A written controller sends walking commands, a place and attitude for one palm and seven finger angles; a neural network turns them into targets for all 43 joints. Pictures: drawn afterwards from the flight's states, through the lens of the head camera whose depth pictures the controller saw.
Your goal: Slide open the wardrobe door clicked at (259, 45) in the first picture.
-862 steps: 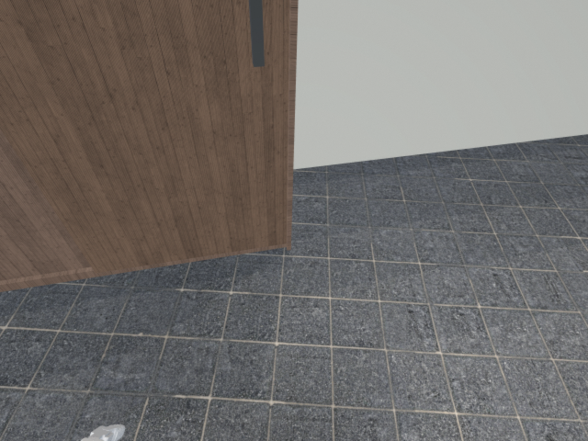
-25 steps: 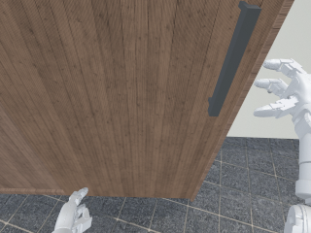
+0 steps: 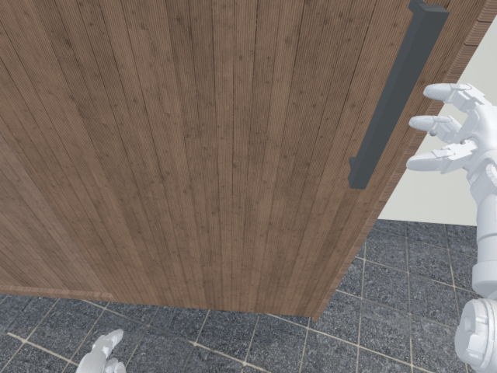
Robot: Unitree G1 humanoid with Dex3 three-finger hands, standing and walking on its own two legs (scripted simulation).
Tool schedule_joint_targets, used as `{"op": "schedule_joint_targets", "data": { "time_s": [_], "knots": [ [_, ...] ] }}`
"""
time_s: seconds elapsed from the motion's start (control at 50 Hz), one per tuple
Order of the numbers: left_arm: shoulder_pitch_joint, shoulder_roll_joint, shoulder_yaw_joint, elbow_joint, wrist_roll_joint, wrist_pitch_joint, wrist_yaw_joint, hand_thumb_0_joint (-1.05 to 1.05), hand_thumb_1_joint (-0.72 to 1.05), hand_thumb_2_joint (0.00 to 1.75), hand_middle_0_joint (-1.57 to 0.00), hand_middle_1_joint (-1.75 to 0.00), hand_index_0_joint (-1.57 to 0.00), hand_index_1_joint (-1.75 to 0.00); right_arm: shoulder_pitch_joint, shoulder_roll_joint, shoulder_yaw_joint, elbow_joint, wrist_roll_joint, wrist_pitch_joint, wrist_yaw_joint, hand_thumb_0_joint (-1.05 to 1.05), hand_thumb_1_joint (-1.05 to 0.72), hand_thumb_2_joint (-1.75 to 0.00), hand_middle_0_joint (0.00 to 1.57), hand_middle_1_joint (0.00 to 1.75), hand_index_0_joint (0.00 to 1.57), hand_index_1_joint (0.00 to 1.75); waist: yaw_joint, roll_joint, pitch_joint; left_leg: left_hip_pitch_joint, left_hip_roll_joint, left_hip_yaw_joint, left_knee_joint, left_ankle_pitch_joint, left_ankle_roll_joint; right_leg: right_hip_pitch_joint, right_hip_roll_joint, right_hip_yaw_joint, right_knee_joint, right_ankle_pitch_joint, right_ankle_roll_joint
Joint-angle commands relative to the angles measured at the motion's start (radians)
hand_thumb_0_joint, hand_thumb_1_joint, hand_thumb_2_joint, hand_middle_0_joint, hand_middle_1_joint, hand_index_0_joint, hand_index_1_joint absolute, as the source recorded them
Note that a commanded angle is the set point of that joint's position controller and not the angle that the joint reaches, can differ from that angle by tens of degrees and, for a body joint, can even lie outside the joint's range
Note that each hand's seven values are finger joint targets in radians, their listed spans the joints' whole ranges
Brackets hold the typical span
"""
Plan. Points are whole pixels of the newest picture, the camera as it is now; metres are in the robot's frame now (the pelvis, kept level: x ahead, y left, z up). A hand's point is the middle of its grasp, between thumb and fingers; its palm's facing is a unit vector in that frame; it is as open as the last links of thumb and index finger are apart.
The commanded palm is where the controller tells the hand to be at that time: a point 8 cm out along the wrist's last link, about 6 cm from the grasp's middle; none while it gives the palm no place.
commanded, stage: move the hooked fingers beside the handle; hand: right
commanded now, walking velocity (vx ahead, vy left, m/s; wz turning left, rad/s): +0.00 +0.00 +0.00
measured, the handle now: (381, 107) +0.47 -0.15 +0.23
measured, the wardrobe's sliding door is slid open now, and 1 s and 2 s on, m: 0.00 0.00 0.00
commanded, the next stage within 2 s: none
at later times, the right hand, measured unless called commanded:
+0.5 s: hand (439, 135) +0.41 -0.22 +0.23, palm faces +0.04 +1.00 -0.03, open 14.0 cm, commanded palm +0.39 -0.27 +0.23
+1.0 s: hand (441, 141) +0.41 -0.23 +0.22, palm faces +0.03 +1.00 -0.02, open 14.0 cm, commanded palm +0.38 -0.27 +0.23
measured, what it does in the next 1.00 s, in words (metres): stands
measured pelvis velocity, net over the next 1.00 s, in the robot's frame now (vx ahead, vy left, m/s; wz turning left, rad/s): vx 0.00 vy -0.01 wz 0.02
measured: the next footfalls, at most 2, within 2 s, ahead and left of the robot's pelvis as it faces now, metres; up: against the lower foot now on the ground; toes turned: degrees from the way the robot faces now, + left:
none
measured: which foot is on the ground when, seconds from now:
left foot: down 0.00-1.00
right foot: down 0.00-1.00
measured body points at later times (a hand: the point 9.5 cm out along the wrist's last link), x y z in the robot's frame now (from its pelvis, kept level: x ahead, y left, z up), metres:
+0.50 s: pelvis -0.01 +0.00 +0.00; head -0.02 +0.01 +0.45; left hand +0.13 +0.26 -0.09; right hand +0.40 -0.28 +0.23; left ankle -0.03 +0.09 -0.74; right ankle -0.01 -0.11 -0.74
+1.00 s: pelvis +0.00 -0.01 +0.00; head -0.01 +0.00 +0.45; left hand +0.11 +0.26 -0.10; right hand +0.40 -0.28 +0.23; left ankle -0.03 +0.09 -0.74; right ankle -0.01 -0.11 -0.74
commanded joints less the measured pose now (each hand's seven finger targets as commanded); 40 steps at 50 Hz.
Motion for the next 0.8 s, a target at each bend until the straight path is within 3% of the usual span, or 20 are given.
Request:
{"op": "schedule_joint_targets", "data": {
  "time_s": [0.0,0.04,0.1,0.14,0.22,0.26,0.3,0.38,0.42,0.44,0.48,0.52,0.56,0.58,0.64,0.7,0.74,0.78],
  "knots": [
    [-0.064,0.133,0.051,-0.137,0.008,-0.058,0.005,0.00,0.90,0.90,-0.20,-0.30,-0.20,-0.30,-0.467,-0.290,-0.108,-0.191,0.026,-0.082,0.010,0.00,0.50,-0.30,0.30,1.20,0.30,1.20,-0.010,-0.013,-0.325,0.035,0.039,-0.070,-0.037,0.399,0.003,0.180,-0.016,0.074,-0.019,0.326,-0.030],
    [-0.059,0.137,0.052,-0.136,0.003,-0.048,0.000,0.00,0.90,0.90,-0.20,-0.30,-0.20,-0.30,-0.404,-0.275,-0.098,-0.127,0.024,-0.066,0.007,0.00,0.50,-0.30,0.30,1.20,0.30,1.20,-0.014,0.010,-0.284,0.041,0.042,-0.068,-0.039,0.401,0.000,0.137,-0.016,0.060,-0.025,0.309,-0.030],
    [-0.058,0.142,0.055,-0.150,0.001,-0.035,-0.007,0.00,0.90,0.90,-0.20,-0.30,-0.20,-0.30,-0.330,-0.307,-0.125,-0.084,0.008,-0.044,0.002,0.00,0.50,-0.30,0.30,1.20,0.30,1.20,-0.025,0.045,-0.232,0.038,0.044,-0.073,-0.042,0.395,-0.006,0.082,-0.017,0.050,-0.036,0.275,-0.033],
    [-0.059,0.142,0.059,-0.165,-0.001,-0.030,-0.008,0.00,0.90,0.90,-0.20,-0.30,-0.20,-0.30,-0.336,-0.299,-0.111,-0.125,0.007,-0.054,0.002,0.00,0.50,-0.30,0.30,1.20,0.30,1.20,-0.020,0.052,-0.237,0.045,0.046,-0.072,-0.042,0.394,-0.007,0.081,-0.019,0.047,-0.035,0.277,-0.035],
    [-0.082,0.129,0.057,-0.192,0.006,-0.041,-0.009,0.00,0.90,0.90,-0.20,-0.30,-0.20,-0.30,-0.442,-0.313,-0.122,-0.335,0.013,-0.116,0.010,0.00,0.50,-0.30,0.30,1.20,0.30,1.20,-0.019,-0.049,-0.337,0.061,0.040,-0.081,-0.032,0.427,0.000,0.181,-0.020,0.058,-0.024,0.344,-0.037],
    [-0.088,0.125,0.051,-0.184,0.004,-0.042,-0.002,0.00,0.90,0.90,-0.20,-0.30,-0.20,-0.30,-0.479,-0.314,-0.122,-0.364,0.024,-0.132,0.015,0.00,0.50,-0.30,0.30,1.20,0.30,1.20,-0.006,-0.046,-0.338,0.062,0.033,-0.083,-0.041,0.426,-0.002,0.198,-0.019,0.054,-0.023,0.341,-0.040],
    [-0.090,0.121,0.049,-0.170,0.001,-0.050,0.002,0.00,0.90,0.90,-0.20,-0.30,-0.20,-0.30,-0.503,-0.256,-0.074,-0.333,0.031,-0.123,0.022,0.00,0.50,-0.30,0.30,1.20,0.30,1.20,0.011,-0.056,-0.286,0.009,0.031,-0.077,-0.052,0.367,-0.002,0.204,-0.020,0.061,-0.028,0.296,-0.038],
    [-0.073,0.136,0.046,-0.131,-0.006,-0.049,0.010,0.00,0.90,0.90,-0.20,-0.30,-0.20,-0.30,-0.457,-0.249,-0.054,-0.121,0.021,-0.048,0.021,0.00,0.50,-0.30,0.30,1.20,0.30,1.20,0.019,-0.015,-0.161,-0.067,0.034,-0.079,-0.080,0.245,-0.005,0.119,-0.016,0.062,-0.043,0.161,-0.036],
    [-0.066,0.139,0.047,-0.122,-0.009,-0.047,0.009,0.00,0.90,0.90,-0.20,-0.30,-0.20,-0.30,-0.485,-0.200,-0.001,-0.049,0.014,-0.023,0.020,0.00,0.50,-0.30,0.30,1.20,0.30,1.20,0.030,-0.012,-0.133,-0.103,0.038,-0.075,-0.081,0.200,-0.005,0.089,-0.017,0.070,-0.045,0.120,-0.032],
    [-0.057,0.143,0.052,-0.117,-0.007,-0.046,0.007,0.00,0.90,0.90,-0.20,-0.30,-0.20,-0.30,-0.508,-0.198,0.008,-0.049,0.011,-0.030,0.017,0.00,0.50,-0.30,0.30,1.20,0.30,1.20,0.035,0.005,-0.155,-0.094,0.040,-0.071,-0.078,0.210,-0.003,0.101,-0.019,0.071,-0.041,0.137,-0.032],
    [-0.058,0.142,0.053,-0.132,-0.002,-0.047,0.004,0.00,0.90,0.90,-0.20,-0.30,-0.20,-0.30,-0.515,-0.251,-0.037,-0.072,0.008,-0.049,0.010,0.00,0.50,-0.30,0.30,1.20,0.30,1.20,0.017,0.010,-0.227,-0.052,0.041,-0.076,-0.063,0.243,-0.001,0.110,-0.016,0.074,-0.033,0.169,-0.033],
    [-0.063,0.134,0.051,-0.148,0.002,-0.051,0.003,0.00,0.90,0.90,-0.20,-0.30,-0.20,-0.30,-0.548,-0.249,-0.041,-0.140,0.015,-0.093,0.007,0.00,0.50,-0.30,0.30,1.20,0.30,1.20,0.013,0.015,-0.308,-0.006,0.041,-0.079,-0.049,0.299,0.000,0.146,-0.014,0.075,-0.024,0.221,-0.035],
    [-0.058,0.133,0.049,-0.147,0.008,-0.050,0.003,0.00,0.90,0.90,-0.20,-0.30,-0.20,-0.30,-0.574,-0.284,-0.069,-0.186,0.021,-0.141,0.003,0.00,0.50,-0.30,0.30,1.20,0.30,1.20,0.013,0.024,-0.345,0.025,0.036,-0.082,-0.045,0.338,-0.003,0.166,-0.016,0.074,-0.023,0.257,-0.037],
    [-0.058,0.132,0.050,-0.148,0.008,-0.050,0.003,0.00,0.90,0.90,-0.20,-0.30,-0.20,-0.30,-0.555,-0.332,-0.118,-0.172,0.019,-0.151,-0.002,0.00,0.50,-0.30,0.30,1.20,0.30,1.20,0.000,0.027,-0.353,0.042,0.035,-0.086,-0.044,0.348,-0.004,0.161,-0.017,0.070,-0.023,0.262,-0.038],
    [-0.059,0.129,0.047,-0.153,0.007,-0.052,0.001,0.00,0.90,0.90,-0.20,-0.30,-0.20,-0.30,-0.556,-0.320,-0.103,-0.197,0.012,-0.167,-0.006,0.00,0.50,-0.30,0.30,1.20,0.30,1.20,-0.003,-0.025,-0.345,0.045,0.038,-0.081,-0.042,0.360,0.000,0.171,-0.019,0.068,-0.028,0.291,-0.035],
    [-0.056,0.130,0.046,-0.149,0.003,-0.046,-0.004,0.00,0.90,0.90,-0.20,-0.30,-0.20,-0.30,-0.485,-0.294,-0.086,-0.130,-0.007,-0.121,-0.005,0.00,0.50,-0.30,0.30,1.20,0.30,1.20,-0.008,-0.071,-0.266,0.006,0.036,-0.077,-0.048,0.342,0.005,0.148,-0.020,0.067,-0.041,0.273,-0.029],
    [-0.054,0.134,0.052,-0.158,-0.002,-0.039,-0.008,0.00,0.90,0.90,-0.20,-0.30,-0.20,-0.30,-0.419,-0.246,-0.052,-0.112,-0.002,-0.089,0.004,0.00,0.50,-0.30,0.30,1.20,0.30,1.20,-0.009,-0.054,-0.242,0.007,0.036,-0.069,-0.049,0.350,0.007,0.133,-0.023,0.065,-0.041,0.289,-0.027],
    [-0.057,0.139,0.057,-0.167,-0.001,-0.035,-0.011,0.00,0.90,0.90,-0.20,-0.30,-0.20,-0.30,-0.362,-0.244,-0.068,-0.121,0.010,-0.061,0.014,0.00,0.50,-0.30,0.30,1.20,0.30,1.20,-0.019,-0.011,-0.246,0.010,0.031,-0.067,-0.046,0.374,0.004,0.133,-0.024,0.065,-0.038,0.307,-0.030]
  ]
}}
